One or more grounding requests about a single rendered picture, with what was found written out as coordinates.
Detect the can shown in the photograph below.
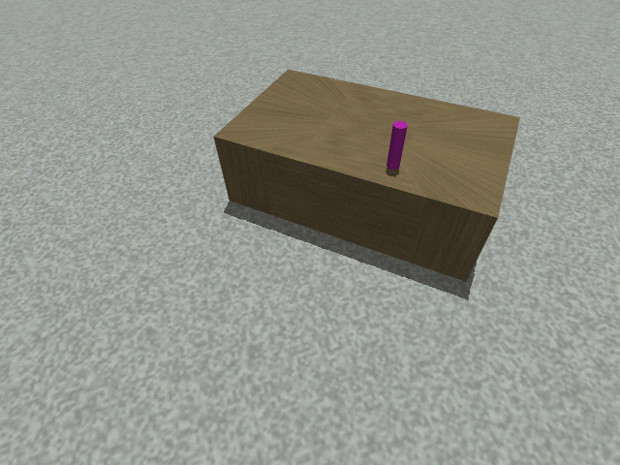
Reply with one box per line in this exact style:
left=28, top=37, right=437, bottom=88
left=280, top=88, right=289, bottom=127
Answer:
left=387, top=121, right=408, bottom=170

